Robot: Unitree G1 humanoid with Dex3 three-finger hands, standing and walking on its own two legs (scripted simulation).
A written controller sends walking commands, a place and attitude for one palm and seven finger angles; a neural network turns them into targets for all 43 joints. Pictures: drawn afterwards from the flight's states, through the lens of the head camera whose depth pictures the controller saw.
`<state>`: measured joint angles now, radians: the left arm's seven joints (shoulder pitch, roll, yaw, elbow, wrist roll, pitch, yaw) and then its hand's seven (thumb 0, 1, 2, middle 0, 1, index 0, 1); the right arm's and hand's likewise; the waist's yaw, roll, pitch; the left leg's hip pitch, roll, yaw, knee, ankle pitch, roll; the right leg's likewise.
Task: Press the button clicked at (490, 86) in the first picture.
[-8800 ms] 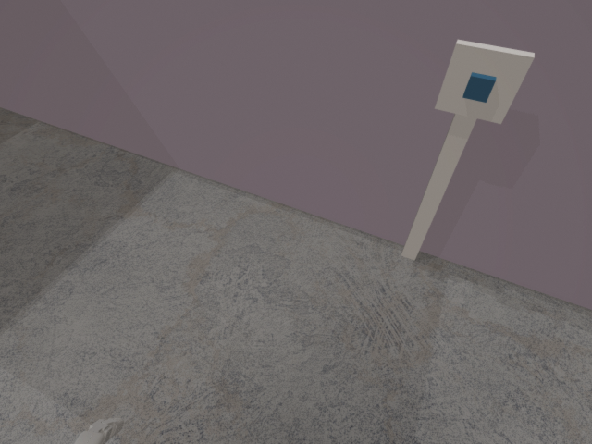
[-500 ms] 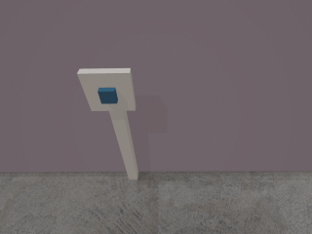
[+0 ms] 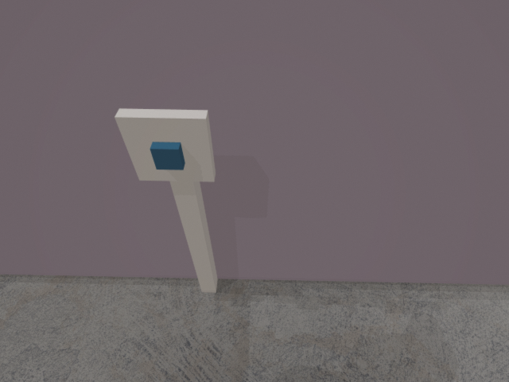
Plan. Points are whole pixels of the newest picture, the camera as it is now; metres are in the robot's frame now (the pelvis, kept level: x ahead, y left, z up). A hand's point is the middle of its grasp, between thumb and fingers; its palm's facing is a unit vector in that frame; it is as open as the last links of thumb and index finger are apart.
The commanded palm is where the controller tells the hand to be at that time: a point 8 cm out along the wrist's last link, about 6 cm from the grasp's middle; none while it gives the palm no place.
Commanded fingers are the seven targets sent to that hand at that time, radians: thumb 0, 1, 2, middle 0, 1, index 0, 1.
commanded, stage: shuffle to correct the standing spot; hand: left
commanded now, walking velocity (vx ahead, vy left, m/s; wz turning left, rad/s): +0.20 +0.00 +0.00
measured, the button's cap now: (168, 155) +0.54 +0.22 +0.03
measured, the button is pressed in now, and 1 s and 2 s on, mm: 0 0 0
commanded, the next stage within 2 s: come to a stop and stand still in 0.10 s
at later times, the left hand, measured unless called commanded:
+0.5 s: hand out of the picture +0.14 +0.18 -0.17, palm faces +0.04 -0.96 -0.27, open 7.3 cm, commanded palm none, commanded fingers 0.00 0.90 0.90 -0.20 -0.30 -0.20 -0.30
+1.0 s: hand out of the picture +0.08 +0.23 -0.16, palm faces +0.04 -0.96 -0.26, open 7.4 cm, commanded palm none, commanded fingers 0.00 0.90 0.90 -0.20 -0.30 -0.20 -0.30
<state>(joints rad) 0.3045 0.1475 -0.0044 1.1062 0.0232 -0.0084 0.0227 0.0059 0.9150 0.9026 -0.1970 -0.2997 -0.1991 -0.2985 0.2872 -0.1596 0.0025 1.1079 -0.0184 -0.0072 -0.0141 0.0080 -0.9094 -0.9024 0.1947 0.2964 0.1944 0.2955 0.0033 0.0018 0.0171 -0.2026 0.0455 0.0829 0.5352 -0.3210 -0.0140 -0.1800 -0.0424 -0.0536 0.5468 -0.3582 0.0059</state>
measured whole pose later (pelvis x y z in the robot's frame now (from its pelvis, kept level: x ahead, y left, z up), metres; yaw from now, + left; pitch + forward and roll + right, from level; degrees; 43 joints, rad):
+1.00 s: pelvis +0.04 +0.03 -0.01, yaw +0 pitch -3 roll +0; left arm 0.32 0.20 0.01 0.93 0.03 0.04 0.02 0.01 0.91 0.90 -0.20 -0.30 -0.20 -0.30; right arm 0.21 -0.21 -0.03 0.85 -0.02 0.02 0.00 0.01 -0.91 -0.90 0.20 0.30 0.20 0.30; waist 0.02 0.03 -0.02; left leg -0.28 -0.02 0.10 0.59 -0.27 0.07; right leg -0.29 -0.06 -0.08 0.59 -0.25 0.01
